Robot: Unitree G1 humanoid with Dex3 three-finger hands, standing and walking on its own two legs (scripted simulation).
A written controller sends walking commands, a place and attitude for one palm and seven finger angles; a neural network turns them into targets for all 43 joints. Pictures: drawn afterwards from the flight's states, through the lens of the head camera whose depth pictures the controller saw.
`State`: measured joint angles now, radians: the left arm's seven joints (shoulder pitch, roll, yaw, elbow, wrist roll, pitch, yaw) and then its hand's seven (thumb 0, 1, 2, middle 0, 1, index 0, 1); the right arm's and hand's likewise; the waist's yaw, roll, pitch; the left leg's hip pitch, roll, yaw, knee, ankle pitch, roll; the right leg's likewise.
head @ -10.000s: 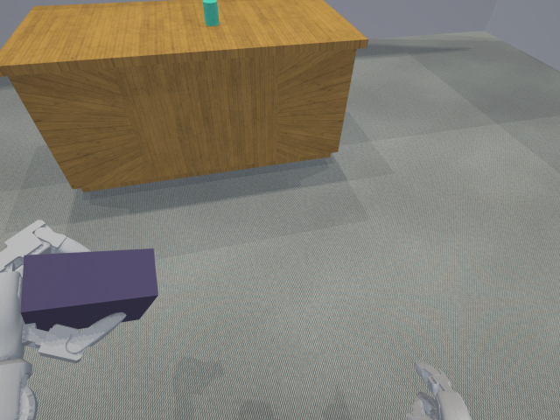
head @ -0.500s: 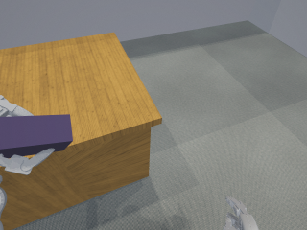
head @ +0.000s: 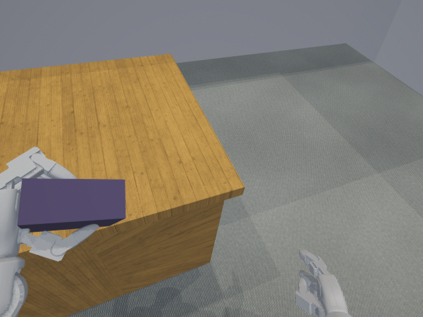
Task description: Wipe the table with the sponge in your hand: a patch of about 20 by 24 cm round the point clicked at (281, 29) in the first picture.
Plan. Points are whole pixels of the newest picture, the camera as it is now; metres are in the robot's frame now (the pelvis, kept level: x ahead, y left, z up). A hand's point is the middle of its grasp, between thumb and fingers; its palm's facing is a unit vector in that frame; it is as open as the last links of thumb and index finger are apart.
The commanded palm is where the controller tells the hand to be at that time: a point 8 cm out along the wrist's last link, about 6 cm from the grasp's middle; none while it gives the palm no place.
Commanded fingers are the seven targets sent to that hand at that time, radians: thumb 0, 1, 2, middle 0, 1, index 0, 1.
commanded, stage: shuffle to correct the standing spot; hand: left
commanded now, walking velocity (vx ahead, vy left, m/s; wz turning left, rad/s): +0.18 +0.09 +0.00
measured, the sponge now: (88, 206) +0.23 +0.21 +0.15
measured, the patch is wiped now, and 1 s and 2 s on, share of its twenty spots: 0.00 0.00 0.00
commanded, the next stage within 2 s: come to a stop and stand still in 0.68 s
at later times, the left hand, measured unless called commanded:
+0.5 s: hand (59, 161) +0.27 +0.25 +0.18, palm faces +0.33 -0.81 -0.48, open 9.5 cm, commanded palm +0.21 +0.30 +0.18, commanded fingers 0.00 0.10 1.30 -1.20 -1.60 -1.20 -1.60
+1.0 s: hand (31, 128) +0.33 +0.32 +0.19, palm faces +0.38 -0.81 -0.44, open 9.5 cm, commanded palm +0.26 +0.35 +0.18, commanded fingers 0.00 0.10 1.30 -1.20 -1.60 -1.20 -1.60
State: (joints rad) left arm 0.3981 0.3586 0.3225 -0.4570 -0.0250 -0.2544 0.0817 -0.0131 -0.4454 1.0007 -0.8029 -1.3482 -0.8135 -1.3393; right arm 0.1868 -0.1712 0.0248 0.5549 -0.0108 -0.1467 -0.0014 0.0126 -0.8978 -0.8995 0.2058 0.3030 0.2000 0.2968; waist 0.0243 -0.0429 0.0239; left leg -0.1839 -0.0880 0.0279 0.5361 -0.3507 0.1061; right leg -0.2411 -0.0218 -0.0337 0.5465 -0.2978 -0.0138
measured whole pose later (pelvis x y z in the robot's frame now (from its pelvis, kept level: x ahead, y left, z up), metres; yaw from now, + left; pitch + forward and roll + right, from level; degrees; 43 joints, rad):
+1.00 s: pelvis +0.10 +0.07 +0.00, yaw +0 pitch -1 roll +0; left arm 0.41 0.43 0.42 -0.53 -0.02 -0.21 0.11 -0.01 -0.44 1.00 -0.80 -1.35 -0.81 -1.34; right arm 0.17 -0.16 0.00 0.56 0.01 -0.13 -0.03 0.01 -0.90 -0.90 0.20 0.30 0.19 0.30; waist -0.01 -0.04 0.08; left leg -0.24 0.06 0.04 0.55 -0.29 -0.03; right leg -0.21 -0.06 -0.08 0.53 -0.30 0.03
